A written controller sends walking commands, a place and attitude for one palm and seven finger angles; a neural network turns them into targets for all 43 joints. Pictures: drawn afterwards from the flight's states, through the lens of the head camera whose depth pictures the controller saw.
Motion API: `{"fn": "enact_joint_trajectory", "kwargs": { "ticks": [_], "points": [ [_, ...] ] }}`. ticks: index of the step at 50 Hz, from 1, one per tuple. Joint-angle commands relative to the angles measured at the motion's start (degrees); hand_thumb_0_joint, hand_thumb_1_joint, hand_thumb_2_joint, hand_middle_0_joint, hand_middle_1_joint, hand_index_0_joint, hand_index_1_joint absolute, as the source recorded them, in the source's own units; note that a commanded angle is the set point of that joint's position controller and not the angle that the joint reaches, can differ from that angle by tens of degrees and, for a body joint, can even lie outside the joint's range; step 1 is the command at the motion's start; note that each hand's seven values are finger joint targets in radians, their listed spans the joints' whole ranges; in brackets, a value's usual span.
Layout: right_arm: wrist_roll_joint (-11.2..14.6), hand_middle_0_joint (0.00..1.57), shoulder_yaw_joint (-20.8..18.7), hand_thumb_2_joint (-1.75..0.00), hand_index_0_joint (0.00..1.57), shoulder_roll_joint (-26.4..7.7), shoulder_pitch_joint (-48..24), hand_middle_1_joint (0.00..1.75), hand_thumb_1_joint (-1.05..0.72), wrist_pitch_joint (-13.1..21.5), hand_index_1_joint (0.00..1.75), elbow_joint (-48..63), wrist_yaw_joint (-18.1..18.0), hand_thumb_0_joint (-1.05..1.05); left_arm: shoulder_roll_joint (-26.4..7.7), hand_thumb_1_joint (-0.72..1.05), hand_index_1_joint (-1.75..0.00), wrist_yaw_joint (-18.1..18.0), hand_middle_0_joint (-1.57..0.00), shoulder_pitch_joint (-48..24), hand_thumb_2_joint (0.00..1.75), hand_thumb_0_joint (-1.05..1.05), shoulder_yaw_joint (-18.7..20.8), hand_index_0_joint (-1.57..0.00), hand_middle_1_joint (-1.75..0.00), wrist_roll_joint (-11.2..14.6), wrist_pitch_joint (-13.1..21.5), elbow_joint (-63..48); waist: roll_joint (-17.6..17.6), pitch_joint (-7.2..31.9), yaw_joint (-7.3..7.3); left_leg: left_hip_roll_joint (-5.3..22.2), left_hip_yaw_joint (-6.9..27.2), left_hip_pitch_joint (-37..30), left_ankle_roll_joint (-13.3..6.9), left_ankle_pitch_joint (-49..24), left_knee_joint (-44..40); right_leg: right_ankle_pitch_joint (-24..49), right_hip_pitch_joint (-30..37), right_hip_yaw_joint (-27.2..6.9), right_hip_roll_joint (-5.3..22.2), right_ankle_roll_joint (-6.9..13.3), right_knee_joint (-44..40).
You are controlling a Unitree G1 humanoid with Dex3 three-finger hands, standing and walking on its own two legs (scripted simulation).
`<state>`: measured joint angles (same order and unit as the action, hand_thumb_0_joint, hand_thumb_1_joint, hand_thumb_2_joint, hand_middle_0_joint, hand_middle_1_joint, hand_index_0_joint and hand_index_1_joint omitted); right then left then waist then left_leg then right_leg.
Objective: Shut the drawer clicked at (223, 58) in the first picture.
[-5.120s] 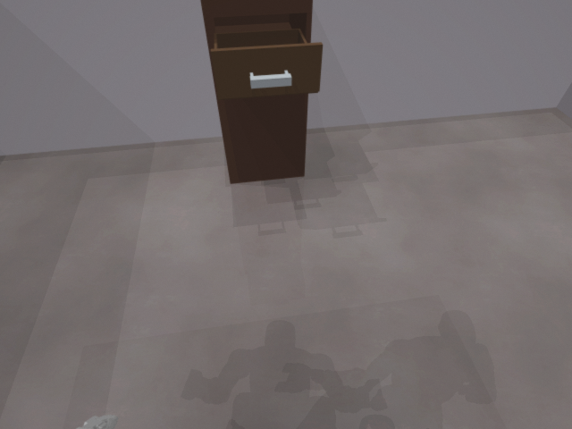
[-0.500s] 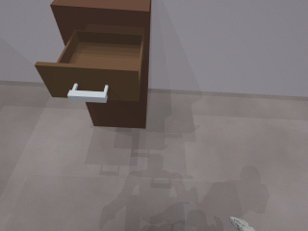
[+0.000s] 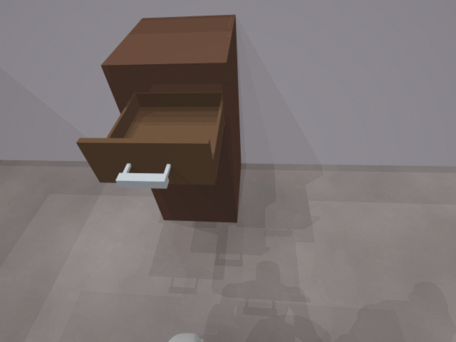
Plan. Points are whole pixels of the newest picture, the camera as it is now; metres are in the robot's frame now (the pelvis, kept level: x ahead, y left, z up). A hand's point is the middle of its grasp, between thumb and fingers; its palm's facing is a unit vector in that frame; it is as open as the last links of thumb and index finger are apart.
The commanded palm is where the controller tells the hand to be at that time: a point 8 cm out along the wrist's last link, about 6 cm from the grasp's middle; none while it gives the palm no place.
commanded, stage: take the last steps up to it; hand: left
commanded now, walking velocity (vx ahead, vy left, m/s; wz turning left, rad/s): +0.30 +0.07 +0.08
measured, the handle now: (145, 174) +0.54 +0.26 -0.05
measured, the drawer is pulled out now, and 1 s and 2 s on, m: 0.29 0.29 0.29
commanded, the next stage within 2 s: come to a stop and stand still in 0.54 s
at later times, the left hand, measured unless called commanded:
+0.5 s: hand out of the picture +0.14 +0.28 -0.19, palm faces +0.07 -0.98 -0.18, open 7.3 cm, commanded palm none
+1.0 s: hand (142, 285) +0.29 +0.24 -0.19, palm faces +0.04 -0.98 -0.20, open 7.2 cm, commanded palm none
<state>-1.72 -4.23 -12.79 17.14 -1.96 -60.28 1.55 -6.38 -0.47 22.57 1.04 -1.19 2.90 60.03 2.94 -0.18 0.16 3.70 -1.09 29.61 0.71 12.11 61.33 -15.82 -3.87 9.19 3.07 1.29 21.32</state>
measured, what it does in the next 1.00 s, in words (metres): walks ahead: left foot, then right foot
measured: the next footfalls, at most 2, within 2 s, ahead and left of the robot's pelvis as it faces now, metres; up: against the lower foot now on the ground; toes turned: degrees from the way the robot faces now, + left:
left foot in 0.30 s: +0.21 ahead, +0.19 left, +0.00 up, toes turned +5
right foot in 0.78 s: +0.32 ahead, -0.04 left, +0.00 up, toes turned -8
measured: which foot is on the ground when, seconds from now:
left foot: up 0.00-0.28, down 0.30-1.00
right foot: down 0.00-0.30, up 0.32-0.76, down 0.78-1.00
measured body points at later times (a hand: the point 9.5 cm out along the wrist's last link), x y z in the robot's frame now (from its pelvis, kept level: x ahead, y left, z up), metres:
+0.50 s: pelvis +0.14 +0.09 -0.01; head +0.15 +0.11 +0.44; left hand +0.14 +0.33 -0.17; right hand +0.21 -0.14 -0.15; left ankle +0.16 +0.17 -0.75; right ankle +0.13 -0.03 -0.67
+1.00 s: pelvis +0.20 +0.08 -0.02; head +0.23 +0.07 +0.43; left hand +0.29 +0.30 -0.17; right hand +0.17 -0.13 -0.18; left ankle +0.16 +0.18 -0.75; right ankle +0.28 -0.03 -0.75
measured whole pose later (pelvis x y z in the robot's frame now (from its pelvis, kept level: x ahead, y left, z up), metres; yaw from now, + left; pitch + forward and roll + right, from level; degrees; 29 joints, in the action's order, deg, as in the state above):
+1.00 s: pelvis +0.20 +0.08 -0.02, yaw +1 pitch -1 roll +0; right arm -0.2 -2.5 -6.9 17.8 -1.6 -64.0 -1.9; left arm -7.4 -2.6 6.6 1.9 -0.7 -0.3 59.7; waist 1.1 -4.8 1.6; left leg 2.1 -6.1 11.2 1.0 22.5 34.4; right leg -9.9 -20.6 8.6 3.6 1.8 31.5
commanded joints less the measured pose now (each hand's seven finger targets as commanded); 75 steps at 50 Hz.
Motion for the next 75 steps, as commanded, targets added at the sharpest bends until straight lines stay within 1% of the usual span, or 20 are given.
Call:
{"fn": "enact_joint_trajectory", "kwargs": {
  "ticks": [1,10,13,15,18,23,35,37,39,40,43,48,51,53,55,63,66,68,69,75],
  "points": [
    [0.4,0.2,0.2,-0.9,0.2,-0.3,-4.7,0.3,-0.9,1.9,0.3,4.0,0.5,0.0,-9.0,0.9,-0.3,-0.8,-0.2,5.6,0.9,0.0,2.0,-0.2,-0.3,0.1,2.1,-0.2,-10.0,-7.4,-1.8,2.0,-1.0,8.5,1.0,-3.9,-3.4,10.7,1.1,-7.9,13.2,3.7,-13.1],
    [0.7,0.2,1.2,-0.9,0.2,1.3,-10.7,0.3,-0.9,3.5,0.3,5.9,1.0,0.0,-10.4,0.9,-0.3,-1.2,-0.2,7.7,0.9,0.0,2.6,-0.2,-0.3,-0.7,1.4,3.5,-12.7,-8.0,-3.01,0.6,-5.5,-1.5,-1.9,2.3,-23.1,18.7,1.5,-5.4,15.3,5.2,-7.7],
    [0.1,0.2,0.3,-0.9,0.2,-2.0,4.9,0.3,-0.9,4.7,0.3,1.0,-0.4,0.0,-9.6,0.9,-0.3,-1.1,-0.2,5.7,0.9,0.0,2.7,-0.2,-0.3,-0.2,0.9,3.7,-6.7,-0.2,4.05,-2.2,-6.4,-25.0,-3.7,-1.4,-33.7,24.0,-4.9,-0.7,10.2,2.6,13.2],
    [0.2,0.2,-1.9,-0.9,0.2,-12.1,16.8,0.3,-0.9,5.0,0.3,-1.4,-2.0,0.0,-4.8,0.9,-0.3,-0.5,-0.2,6.4,0.9,0.0,1.7,-0.2,-0.3,0.5,0.6,1.1,15.5,9.7,6.64,20.1,24.0,-42.5,-11.0,-8.0,-43.5,-18.3,-27.0,-0.5,-1.6,-1.1,43.4],
    [0.6,0.2,-0.1,-0.9,0.2,-5.4,6.0,0.3,-0.9,5.2,0.3,0.3,-2.8,0.0,-4.8,0.9,-0.3,-0.4,-0.2,-1.1,0.9,0.0,2.2,-0.2,-0.3,0.3,0.3,0.5,3.5,-0.1,3.05,18.0,13.9,-27.0,-12.0,-11.6,-46.1,-8.8,-30.5,-7.7,4.6,0.2,53.0],
    [0.8,0.2,1.5,-0.9,0.2,-0.4,1.5,0.3,-0.9,6.7,0.3,1.4,-2.9,0.0,-2.9,0.9,-0.3,0.0,-0.2,2.2,0.9,0.0,2.2,-0.2,-0.3,-0.3,-2.0,2.1,2.6,-3.3,-1.8,12.4,0.8,-17.0,-10.2,-19.3,-50.0,-0.6,-24.3,-7.0,4.8,-1.8,44.4],
    [0.0,0.2,1.6,-0.9,0.2,-1.8,4.2,0.3,-0.9,5.2,0.3,-1.3,-3.4,0.0,-4.1,0.9,-0.3,-0.6,-0.2,-10.2,0.9,0.0,1.4,-0.2,-0.3,0.0,-2.4,-2.8,-1.2,-5.2,-0.55,12.1,-0.8,-20.8,-9.7,-29.0,-43.3,3.3,-15.6,-4.7,1.8,-2.0,14.6],
    [0.6,0.2,2.0,-0.9,0.2,-0.9,4.4,0.3,-0.9,4.9,0.3,-2.2,-3.5,0.0,-5.8,0.9,-0.3,-1.1,-0.2,-4.8,0.9,0.0,1.4,-0.2,-0.3,-0.1,-1.7,-0.7,-4.0,-1.9,-2.71,7.6,-3.4,-19.7,-5.2,-23.6,-36.3,17.6,-5.7,-5.5,2.1,-2.4,3.5],
    [1.7,0.2,2.2,-0.9,0.2,1.5,7.2,0.3,-0.9,3.9,0.3,-2.5,-3.2,0.0,-11.0,0.9,-0.3,-1.7,-0.2,-3.5,0.9,0.0,1.8,-0.2,-0.3,0.3,-1.0,0.1,-10.9,1.0,-0.96,1.2,-4.4,-12.1,-0.5,3.0,-33.0,49.7,2.2,-17.4,13.6,3.6,5.6],
    [1.8,0.2,1.9,-0.9,0.2,2.3,9.2,0.3,-0.9,3.2,0.3,-3.2,-3.2,0.0,-12.4,0.9,-0.3,-1.7,-0.2,-4.2,0.9,0.0,1.8,-0.2,-0.3,0.6,-1.3,-0.1,-8.4,1.3,0.17,-0.5,-4.0,-14.1,0.0,9.2,-32.7,53.7,0.0,-16.4,16.8,6.3,5.5],
    [1.8,0.2,1.6,-0.9,0.2,2.4,9.7,0.3,-0.9,1.4,0.3,-4.0,-3.5,0.0,-11.8,0.9,-0.3,-2.5,-0.2,-7.7,0.9,0.0,2.2,-0.2,-0.3,0.8,-1.8,-1.1,-14.7,5.3,0.29,0.0,-4.2,-17.4,0.8,12.9,-27.2,47.6,-2.6,-16.6,16.1,8.7,2.6],
    [1.5,0.2,1.0,-0.9,0.2,3.2,8.9,0.3,-0.9,0.6,0.3,-3.3,-3.5,0.0,-11.5,0.9,-0.3,-2.9,-0.2,-11.0,0.9,0.0,3.4,-0.2,-0.3,0.2,-2.8,-1.8,-9.9,5.3,0.25,-0.4,-3.1,-16.3,0.9,11.9,-27.0,36.9,-4.7,-17.0,16.1,9.3,1.8],
    [1.2,0.2,0.8,-0.9,0.2,2.6,10.3,0.3,-0.9,0.8,0.3,-3.3,-3.4,0.0,-10.0,0.9,-0.3,-2.7,-0.2,-13.3,0.9,0.0,3.4,-0.2,-0.3,0.4,-3.9,-2.6,-5.3,4.3,1.3,1.3,-2.3,-22.7,-0.1,2.4,-37.4,17.7,-12.8,-13.0,11.0,4.9,4.1],
    [0.5,0.2,0.5,-0.9,0.2,-0.3,5.9,0.3,-0.9,1.1,0.3,-1.1,-3.4,0.0,-6.4,0.9,-0.3,-2.1,-0.2,-15.0,0.9,0.0,2.7,-0.2,-0.3,0.4,-4.8,-3.7,8.7,-2.3,0.52,10.1,7.1,-15.1,-4.4,-2.1,-48.0,1.5,-15.5,-4.2,1.4,-0.8,11.9],
    [0.4,0.2,0.7,-0.9,0.2,-0.7,1.3,0.3,-0.9,1.8,0.3,0.4,-4.0,0.0,-6.5,0.9,-0.3,-2.1,-0.2,-13.5,0.9,0.0,2.6,-0.2,-0.3,0.0,-5.5,-2.9,8.5,-4.7,-0.4,12.9,7.2,-12.3,-8.2,-12.1,-49.6,-7.7,-16.7,-7.2,0.1,-1.2,24.5],
    [0.6,0.2,1.3,-0.9,0.2,-2.2,0.6,0.3,-0.9,2.1,0.3,-0.3,-4.0,0.0,-4.9,0.9,-0.3,-2.1,-0.2,-7.5,0.9,0.0,1.0,-0.2,-0.3,0.3,-4.4,0.2,2.6,-3.6,-0.76,10.9,2.7,-22.4,-9.5,-21.7,-42.6,-4.5,-14.1,-6.8,0.7,-2.5,12.8],
    [1.7,0.2,1.6,-0.9,0.2,0.1,0.8,0.3,-0.9,2.4,0.3,-0.8,-3.7,0.0,-7.2,0.9,-0.3,-2.4,-0.2,-3.8,0.9,0.0,0.6,-0.2,-0.3,0.0,-2.8,2.4,-6.4,-2.0,-0.11,4.0,-0.7,-20.8,-3.3,-10.3,-37.1,16.5,-8.1,-15.0,5.2,-0.2,-0.9],
    [1.6,0.2,2.1,-0.9,0.2,1.1,1.2,0.3,-0.9,2.1,0.3,-1.1,-3.2,0.0,-8.6,0.9,-0.3,-2.2,-0.2,-5.3,0.9,0.0,0.2,-0.2,-0.3,0.3,-2.4,2.2,-6.5,-1.7,1.4,1.9,-1.7,-23.2,-1.6,-3.5,-39.4,19.0,-10.3,-16.2,8.4,2.1,-0.5],
    [1.5,0.2,2.1,-0.9,0.2,0.8,1.5,0.3,-0.9,1.7,0.3,-1.7,-3.2,0.0,-8.8,0.9,-0.3,-2.2,-0.2,-5.7,0.9,0.0,0.3,-0.2,-0.3,0.4,-1.9,2.5,-13.4,-0.1,1.62,2.0,-2.1,-24.4,-1.3,-1.8,-38.4,17.0,-10.3,-16.5,7.0,2.1,-1.4],
    [1.2,0.2,2.9,-0.9,0.2,0.6,1.6,0.3,-0.9,1.9,0.3,-3.9,-3.0,0.0,-6.8,0.9,-0.3,-2.1,-0.2,-4.7,0.9,0.0,-0.3,-0.2,-0.3,0.6,-2.3,3.2,-4.8,-6.4,0.65,2.9,-0.6,-22.4,-1.7,2.7,-44.0,-2.4,-14.5,-14.6,3.8,0.6,-5.8]
  ]
}}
